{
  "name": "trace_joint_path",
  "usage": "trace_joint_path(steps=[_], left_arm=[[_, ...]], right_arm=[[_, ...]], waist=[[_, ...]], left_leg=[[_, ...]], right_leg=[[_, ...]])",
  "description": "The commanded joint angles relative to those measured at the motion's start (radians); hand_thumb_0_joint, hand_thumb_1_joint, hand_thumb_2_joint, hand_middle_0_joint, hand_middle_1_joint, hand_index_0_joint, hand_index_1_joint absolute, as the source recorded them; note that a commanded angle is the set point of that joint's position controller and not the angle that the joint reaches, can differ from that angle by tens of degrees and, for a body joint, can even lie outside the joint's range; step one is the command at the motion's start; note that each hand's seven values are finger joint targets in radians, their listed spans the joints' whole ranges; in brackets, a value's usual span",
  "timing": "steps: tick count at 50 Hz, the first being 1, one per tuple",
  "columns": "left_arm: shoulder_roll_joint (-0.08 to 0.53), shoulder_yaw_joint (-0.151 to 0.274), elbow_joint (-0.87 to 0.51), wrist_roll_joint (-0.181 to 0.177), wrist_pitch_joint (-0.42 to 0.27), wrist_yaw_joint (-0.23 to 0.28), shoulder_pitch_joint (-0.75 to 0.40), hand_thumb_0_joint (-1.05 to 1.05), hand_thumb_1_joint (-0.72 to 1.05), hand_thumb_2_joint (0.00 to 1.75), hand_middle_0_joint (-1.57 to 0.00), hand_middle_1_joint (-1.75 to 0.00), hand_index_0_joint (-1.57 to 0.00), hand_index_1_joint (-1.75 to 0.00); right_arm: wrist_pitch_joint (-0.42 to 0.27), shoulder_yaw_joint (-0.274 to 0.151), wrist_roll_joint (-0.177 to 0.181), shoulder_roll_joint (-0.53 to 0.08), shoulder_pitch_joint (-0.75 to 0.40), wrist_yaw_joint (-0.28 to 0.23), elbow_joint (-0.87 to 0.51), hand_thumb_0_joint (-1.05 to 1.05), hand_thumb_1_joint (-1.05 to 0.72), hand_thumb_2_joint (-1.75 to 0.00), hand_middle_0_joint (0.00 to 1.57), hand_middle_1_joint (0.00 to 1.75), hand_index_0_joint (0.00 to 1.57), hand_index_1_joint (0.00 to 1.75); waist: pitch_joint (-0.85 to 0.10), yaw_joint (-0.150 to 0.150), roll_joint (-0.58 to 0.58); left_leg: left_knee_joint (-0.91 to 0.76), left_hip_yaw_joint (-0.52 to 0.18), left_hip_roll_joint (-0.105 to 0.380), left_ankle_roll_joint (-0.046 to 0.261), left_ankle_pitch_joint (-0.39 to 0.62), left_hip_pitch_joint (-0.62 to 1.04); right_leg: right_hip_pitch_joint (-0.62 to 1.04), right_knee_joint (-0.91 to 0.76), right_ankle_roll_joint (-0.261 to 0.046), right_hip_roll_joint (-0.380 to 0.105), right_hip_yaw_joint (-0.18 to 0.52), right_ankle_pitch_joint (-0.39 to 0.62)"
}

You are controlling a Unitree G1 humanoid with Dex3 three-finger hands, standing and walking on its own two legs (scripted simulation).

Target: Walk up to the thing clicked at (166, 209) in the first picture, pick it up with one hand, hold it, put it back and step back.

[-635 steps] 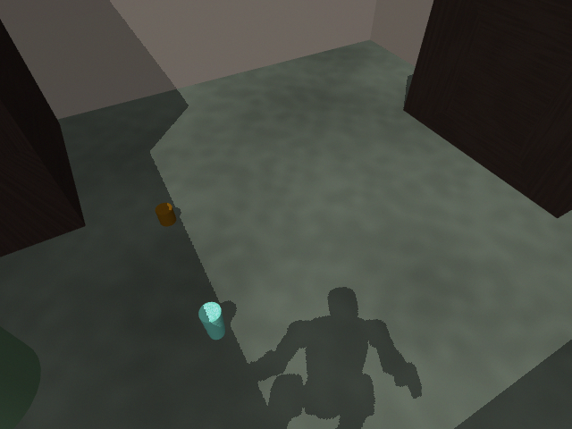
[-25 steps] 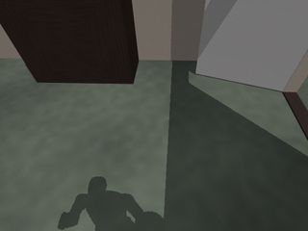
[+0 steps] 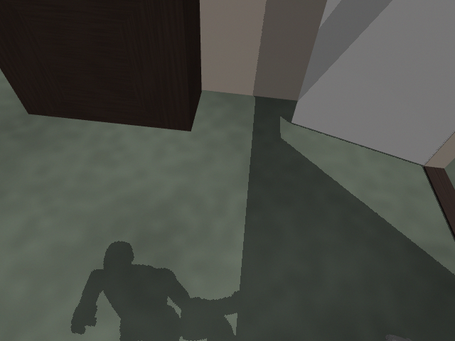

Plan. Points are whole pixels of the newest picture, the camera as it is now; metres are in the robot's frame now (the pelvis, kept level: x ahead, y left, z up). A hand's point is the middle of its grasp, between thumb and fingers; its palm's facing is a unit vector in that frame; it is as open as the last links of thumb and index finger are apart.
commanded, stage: walk up
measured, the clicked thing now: out of the picture -0.06 +1.26 -0.72
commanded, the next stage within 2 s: none
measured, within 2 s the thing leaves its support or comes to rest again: neither
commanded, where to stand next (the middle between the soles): +0.71 +0.00 m, yaw -1 degrees
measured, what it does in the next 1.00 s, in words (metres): walks ahead: right foot, then left foot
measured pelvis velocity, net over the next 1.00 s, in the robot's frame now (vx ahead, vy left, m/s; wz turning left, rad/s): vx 0.42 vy -0.01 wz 0.14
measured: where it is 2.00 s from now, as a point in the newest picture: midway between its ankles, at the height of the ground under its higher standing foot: (236, 222)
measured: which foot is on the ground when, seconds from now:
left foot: down 0.00-0.26, up 0.28-0.62, down 0.64-1.00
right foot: up 0.00-0.24, down 0.26-0.66, up 0.68-1.00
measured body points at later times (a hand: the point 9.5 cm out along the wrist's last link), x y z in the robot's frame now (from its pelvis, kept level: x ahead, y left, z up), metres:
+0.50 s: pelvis +0.23 -0.03 +0.01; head +0.25 -0.05 +0.46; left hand +0.27 +0.29 -0.09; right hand +0.30 -0.35 -0.12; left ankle +0.29 +0.11 -0.69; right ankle +0.22 -0.15 -0.73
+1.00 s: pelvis +0.42 -0.01 +0.02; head +0.44 +0.02 +0.46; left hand +0.54 +0.32 -0.09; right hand +0.45 -0.32 -0.08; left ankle +0.40 +0.11 -0.73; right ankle +0.53 -0.15 -0.68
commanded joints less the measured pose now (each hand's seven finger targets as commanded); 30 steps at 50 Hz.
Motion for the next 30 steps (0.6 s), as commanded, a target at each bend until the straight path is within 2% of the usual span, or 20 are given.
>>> trace_joint_path(steps=[1, 3, 4, 5, 7, 9, 10, 11, 12, 13, 14, 15, 17, 19, 20, 22, 24, 26, 28, 30], left_arm=[[0.186, 0.053, -0.069, -0.010, -0.033, -0.008, 0.064, 0.00, 0.90, 0.90, -0.20, -0.30, -0.20, -0.30], [0.170, 0.051, -0.090, -0.002, -0.029, -0.023, 0.023, 0.00, 0.90, 0.90, -0.20, -0.30, -0.20, -0.30], [0.169, 0.053, -0.097, 0.005, -0.028, -0.029, 0.004, 0.00, 0.90, 0.90, -0.20, -0.30, -0.20, -0.30], [0.168, 0.056, -0.108, 0.007, -0.031, -0.035, -0.018, 0.00, 0.90, 0.90, -0.20, -0.30, -0.20, -0.30], [0.169, 0.068, -0.103, 0.012, -0.035, -0.040, -0.025, 0.00, 0.90, 0.90, -0.20, -0.30, -0.20, -0.30], [0.172, 0.075, -0.082, 0.014, -0.035, -0.041, 0.018, 0.00, 0.90, 0.90, -0.20, -0.30, -0.20, -0.30], [0.174, 0.081, -0.064, 0.015, -0.037, -0.037, 0.067, 0.00, 0.90, 0.90, -0.20, -0.30, -0.20, -0.30], [0.203, 0.094, -0.052, 0.018, -0.043, -0.030, 0.105, 0.00, 0.90, 0.90, -0.20, -0.30, -0.20, -0.30], [0.248, 0.116, -0.037, 0.020, -0.053, -0.017, 0.195, 0.00, 0.90, 0.90, -0.20, -0.30, -0.20, -0.30], [0.339, 0.138, -0.052, 0.022, -0.065, 0.000, 0.253, 0.00, 0.90, 0.90, -0.20, -0.30, -0.20, -0.30], [0.368, 0.124, -0.076, 0.007, -0.066, 0.001, 0.214, 0.00, 0.90, 0.90, -0.20, -0.30, -0.20, -0.30], [0.348, 0.119, -0.102, -0.004, -0.063, 0.004, 0.142, 0.00, 0.90, 0.90, -0.20, -0.30, -0.20, -0.30], [0.288, 0.104, -0.116, -0.007, -0.065, 0.012, 0.059, 0.00, 0.90, 0.90, -0.20, -0.30, -0.20, -0.30], [0.259, 0.092, -0.122, -0.003, -0.068, 0.012, 0.035, 0.00, 0.90, 0.90, -0.20, -0.30, -0.20, -0.30], [0.252, 0.088, -0.129, -0.001, -0.070, 0.012, 0.036, 0.00, 0.90, 0.90, -0.20, -0.30, -0.20, -0.30], [0.254, 0.091, -0.138, 0.004, -0.072, 0.012, 0.042, 0.00, 0.90, 0.90, -0.20, -0.30, -0.20, -0.30], [0.261, 0.093, -0.147, 0.009, -0.076, 0.010, 0.057, 0.00, 0.90, 0.90, -0.20, -0.30, -0.20, -0.30], [0.261, 0.093, -0.147, 0.006, -0.076, 0.011, 0.081, 0.00, 0.90, 0.90, -0.20, -0.30, -0.20, -0.30], [0.270, 0.087, -0.152, 0.005, -0.072, 0.011, 0.067, 0.00, 0.90, 0.90, -0.20, -0.30, -0.20, -0.30], [0.277, 0.080, -0.165, 0.005, -0.063, 0.012, 0.015, 0.00, 0.90, 0.90, -0.20, -0.30, -0.20, -0.30]], right_arm=[[-0.027, -0.065, 0.007, -0.287, 0.053, -0.032, -0.063, 0.00, -0.90, -0.90, 0.20, 0.30, 0.20, 0.30], [-0.030, -0.068, -0.002, -0.305, 0.056, -0.030, -0.079, 0.00, -0.90, -0.90, 0.20, 0.30, 0.20, 0.30], [-0.033, -0.067, -0.002, -0.310, 0.053, -0.027, -0.086, 0.00, -0.90, -0.90, 0.20, 0.30, 0.20, 0.30], [-0.034, -0.070, -0.002, -0.316, 0.054, -0.024, -0.090, 0.00, -0.90, -0.90, 0.20, 0.30, 0.20, 0.30], [-0.034, -0.066, 0.002, -0.313, 0.034, -0.019, -0.098, 0.00, -0.90, -0.90, 0.20, 0.30, 0.20, 0.30], [-0.026, -0.066, 0.007, -0.313, -0.008, -0.018, -0.106, 0.00, -0.90, -0.90, 0.20, 0.30, 0.20, 0.30], [-0.022, -0.059, 0.010, -0.300, -0.022, -0.019, -0.114, 0.00, -0.90, -0.90, 0.20, 0.30, 0.20, 0.30], [-0.018, -0.046, 0.006, -0.268, -0.009, -0.020, -0.115, 0.00, -0.90, -0.90, 0.20, 0.30, 0.20, 0.30], [-0.017, -0.026, 0.004, -0.218, 0.046, -0.021, -0.113, 0.00, -0.90, -0.90, 0.20, 0.30, 0.20, 0.30], [-0.014, -0.003, 0.003, -0.151, 0.068, -0.020, -0.129, 0.00, -0.90, -0.90, 0.20, 0.30, 0.20, 0.30], [-0.004, -0.029, 0.005, -0.242, 0.043, -0.032, -0.118, 0.00, -0.90, -0.90, 0.20, 0.30, 0.20, 0.30], [-0.002, -0.037, 0.012, -0.291, 0.020, -0.037, -0.100, 0.00, -0.90, -0.90, 0.20, 0.30, 0.20, 0.30], [0.000, -0.033, 0.022, -0.266, 0.063, -0.034, -0.059, 0.00, -0.90, -0.90, 0.20, 0.30, 0.20, 0.30], [0.004, -0.035, 0.014, -0.251, 0.112, -0.022, -0.028, 0.00, -0.90, -0.90, 0.20, 0.30, 0.20, 0.30], [0.008, -0.038, 0.009, -0.247, 0.120, -0.016, -0.021, 0.00, -0.90, -0.90, 0.20, 0.30, 0.20, 0.30], [0.011, -0.040, -0.001, -0.235, 0.083, -0.003, -0.035, 0.00, -0.90, -0.90, 0.20, 0.30, 0.20, 0.30], [0.008, -0.039, -0.005, -0.221, 0.024, 0.006, -0.059, 0.00, -0.90, -0.90, 0.20, 0.30, 0.20, 0.30], [0.000, -0.038, -0.006, -0.210, -0.017, 0.011, -0.080, 0.00, -0.90, -0.90, 0.20, 0.30, 0.20, 0.30], [-0.005, -0.044, -0.005, -0.208, -0.036, 0.013, -0.085, 0.00, -0.90, -0.90, 0.20, 0.30, 0.20, 0.30], [-0.010, -0.053, -0.003, -0.210, 0.036, 0.014, -0.063, 0.00, -0.90, -0.90, 0.20, 0.30, 0.20, 0.30]], waist=[[-0.042, 0.002, 0.204], [-0.018, -0.009, 0.237], [-0.013, -0.010, 0.234], [-0.025, -0.015, 0.235], [-0.040, 0.003, 0.225], [-0.061, 0.039, 0.200], [-0.083, 0.074, 0.159], [-0.105, 0.094, 0.078], [-0.156, 0.140, -0.108], [-0.143, 0.151, -0.307], [-0.115, 0.137, -0.190], [-0.055, 0.104, -0.061], [-0.020, 0.058, -0.041], [-0.022, 0.023, -0.094], [-0.024, 0.023, -0.097], [-0.015, 0.033, -0.098], [-0.028, 0.052, -0.088], [-0.047, 0.067, -0.075], [-0.052, 0.055, -0.064], [-0.068, -0.010, -0.042]], left_leg=[[-0.333, -0.204, 0.216, 0.199, 0.056, 0.128], [-0.346, -0.182, 0.237, 0.239, 0.048, 0.131], [-0.354, -0.170, 0.239, 0.246, 0.008, 0.109], [-0.348, -0.166, 0.239, 0.239, -0.023, 0.111], [-0.324, -0.127, 0.206, 0.206, -0.101, 0.061], [-0.255, -0.094, 0.184, 0.182, -0.151, 0.005], [-0.182, -0.078, 0.174, 0.161, -0.143, -0.031], [-0.056, -0.044, 0.135, 0.138, -0.114, -0.091], [0.227, 0.011, 0.067, 0.105, -0.085, -0.164], [0.530, 0.026, -0.061, 0.052, -0.304, -0.363], [0.625, -0.085, -0.064, 0.034, -0.324, -0.408], [0.643, -0.164, -0.011, 0.032, -0.258, -0.402], [0.570, -0.175, 0.027, 0.031, -0.168, -0.352], [0.461, -0.158, 0.037, 0.018, -0.124, -0.269], [0.409, -0.136, 0.033, 0.007, -0.111, -0.242], [0.288, -0.100, 0.035, -0.004, -0.101, -0.226], [0.187, -0.079, 0.035, -0.002, -0.056, -0.205], [0.092, -0.051, 0.020, 0.005, 0.009, -0.172], [0.044, -0.025, 0.006, 0.013, 0.041, -0.082], [-0.021, 0.002, -0.013, 0.028, 0.092, 0.095]], right_leg=[[-0.187, -0.114, 0.018, -0.082, 0.028, 0.085], [-0.202, -0.258, 0.041, -0.100, -0.027, 0.083], [-0.185, -0.308, 0.040, -0.108, -0.037, 0.108], [-0.152, -0.376, 0.034, -0.105, -0.044, 0.143], [-0.057, -0.458, 0.025, -0.084, -0.066, 0.239], [0.059, -0.502, 0.025, -0.056, -0.117, 0.304], [0.152, -0.523, 0.022, -0.042, -0.129, 0.337], [0.265, -0.539, 0.014, -0.022, -0.132, 0.275], [0.401, -0.631, -0.012, -0.058, -0.033, 0.118], [0.456, -0.795, -0.088, -0.297, 0.390, -0.094], [0.366, -0.917, -0.186, -0.435, 0.673, -0.147], [0.287, -0.908, -0.228, -0.435, 0.633, -0.111], [0.204, -0.878, -0.195, -0.344, 0.384, 0.048], [0.141, -0.862, -0.179, -0.285, 0.220, 0.192], [0.119, -0.856, -0.181, -0.266, 0.161, 0.235], [0.101, -0.864, -0.196, -0.264, 0.107, 0.219], [0.124, -0.852, -0.191, -0.266, 0.081, 0.235], [0.165, -0.808, -0.173, -0.256, 0.051, 0.338], [0.115, -0.781, -0.157, -0.257, 0.023, 0.338], [0.015, -0.706, -0.130, -0.251, -0.007, 0.298]])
